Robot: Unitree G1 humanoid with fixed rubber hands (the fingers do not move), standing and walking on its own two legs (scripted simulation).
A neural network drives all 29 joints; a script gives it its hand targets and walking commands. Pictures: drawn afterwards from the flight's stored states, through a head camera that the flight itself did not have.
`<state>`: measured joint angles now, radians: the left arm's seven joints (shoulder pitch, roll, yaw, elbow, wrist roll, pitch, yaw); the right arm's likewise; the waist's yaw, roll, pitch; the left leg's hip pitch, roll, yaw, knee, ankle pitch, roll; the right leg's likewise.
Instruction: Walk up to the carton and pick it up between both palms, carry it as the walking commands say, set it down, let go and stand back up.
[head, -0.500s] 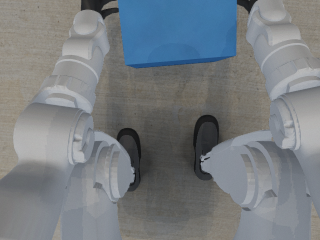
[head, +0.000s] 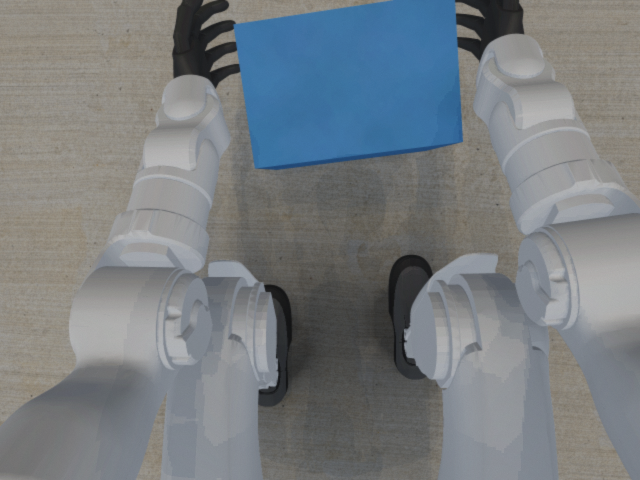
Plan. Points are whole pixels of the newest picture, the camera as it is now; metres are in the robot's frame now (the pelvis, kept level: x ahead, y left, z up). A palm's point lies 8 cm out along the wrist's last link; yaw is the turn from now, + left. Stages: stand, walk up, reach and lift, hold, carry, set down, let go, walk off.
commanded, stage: reach and lift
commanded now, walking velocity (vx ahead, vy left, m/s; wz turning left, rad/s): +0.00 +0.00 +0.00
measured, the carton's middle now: (347, 99) +0.51 -0.04 -0.22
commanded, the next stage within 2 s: none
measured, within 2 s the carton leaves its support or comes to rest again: neither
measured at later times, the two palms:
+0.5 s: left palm (173, 63) +0.52 +0.11 -0.07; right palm (517, 26) +0.52 -0.18 -0.08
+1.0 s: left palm (118, 44) +0.50 +0.11 +0.02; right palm (575, 8) +0.50 -0.18 +0.00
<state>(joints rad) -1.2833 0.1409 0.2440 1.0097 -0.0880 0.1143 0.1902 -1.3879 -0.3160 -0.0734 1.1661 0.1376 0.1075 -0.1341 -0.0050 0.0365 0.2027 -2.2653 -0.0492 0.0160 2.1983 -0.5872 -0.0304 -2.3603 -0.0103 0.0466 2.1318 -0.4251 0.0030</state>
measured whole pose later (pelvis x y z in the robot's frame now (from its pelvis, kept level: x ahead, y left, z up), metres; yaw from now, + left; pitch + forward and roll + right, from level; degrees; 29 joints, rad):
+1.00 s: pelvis +0.02 +0.00 +0.08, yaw -1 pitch +44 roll +3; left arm -0.95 -0.06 0.46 0.64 0.11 0.24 0.15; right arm -1.04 -0.10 -0.29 0.80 -0.14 0.31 -0.12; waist 0.01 0.03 -0.16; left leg -2.10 -0.06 -0.01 1.93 -0.59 -0.05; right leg -2.20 0.02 0.04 1.88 -0.44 0.00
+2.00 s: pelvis +0.05 +0.00 +0.22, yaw -3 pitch +37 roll +2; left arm -0.69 -0.15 0.48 0.60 0.18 0.24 0.11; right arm -0.78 0.00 -0.32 0.75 -0.22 0.32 -0.10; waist 0.04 0.02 -0.29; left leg -1.60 -0.05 -0.02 1.51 -0.56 -0.03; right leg -1.69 0.02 0.05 1.47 -0.43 0.00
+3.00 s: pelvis +0.09 -0.01 +0.35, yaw -4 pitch +23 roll +1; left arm -0.44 -0.21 0.46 0.49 0.27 0.32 0.04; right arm -0.50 0.11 -0.33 0.59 -0.28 0.36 -0.04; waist 0.04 0.02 -0.21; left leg -0.90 -0.03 -0.04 0.90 -0.40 -0.02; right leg -0.98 0.02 0.05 0.89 -0.30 0.00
